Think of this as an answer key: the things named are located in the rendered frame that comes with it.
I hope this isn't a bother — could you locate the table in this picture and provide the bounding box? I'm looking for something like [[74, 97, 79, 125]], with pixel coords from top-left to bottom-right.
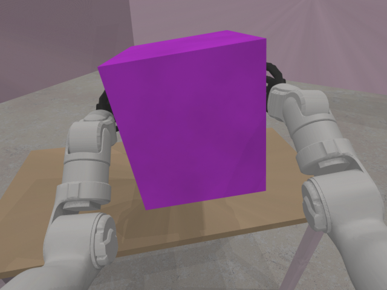
[[0, 127, 324, 290]]

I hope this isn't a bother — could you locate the robot left hand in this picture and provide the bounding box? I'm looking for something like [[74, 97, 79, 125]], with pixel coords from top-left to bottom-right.
[[96, 90, 119, 132]]

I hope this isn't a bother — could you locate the carton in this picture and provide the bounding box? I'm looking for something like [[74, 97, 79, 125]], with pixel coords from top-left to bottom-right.
[[97, 30, 266, 210]]

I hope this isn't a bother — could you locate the robot left forearm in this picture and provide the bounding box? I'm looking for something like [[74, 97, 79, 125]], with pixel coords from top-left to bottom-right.
[[43, 109, 117, 262]]

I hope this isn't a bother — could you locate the robot right forearm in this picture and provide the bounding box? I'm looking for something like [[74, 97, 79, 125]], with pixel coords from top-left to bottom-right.
[[267, 83, 385, 220]]

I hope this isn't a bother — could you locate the right robot upper arm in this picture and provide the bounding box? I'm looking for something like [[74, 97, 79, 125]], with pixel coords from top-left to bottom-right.
[[302, 169, 387, 290]]

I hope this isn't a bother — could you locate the left robot upper arm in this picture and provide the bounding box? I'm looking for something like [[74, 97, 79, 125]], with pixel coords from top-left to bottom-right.
[[0, 212, 118, 290]]

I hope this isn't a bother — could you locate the robot right hand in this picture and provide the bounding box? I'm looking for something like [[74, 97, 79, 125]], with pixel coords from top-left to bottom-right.
[[266, 62, 286, 112]]

